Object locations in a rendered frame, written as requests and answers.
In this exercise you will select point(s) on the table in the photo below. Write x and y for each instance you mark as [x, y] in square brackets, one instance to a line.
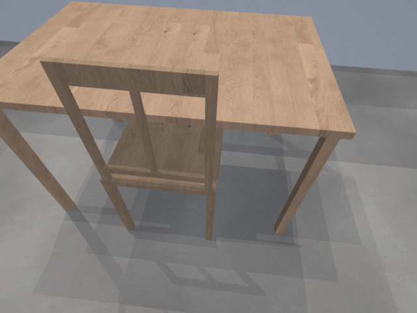
[274, 77]

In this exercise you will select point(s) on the chair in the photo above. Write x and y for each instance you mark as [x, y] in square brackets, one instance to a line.
[154, 156]

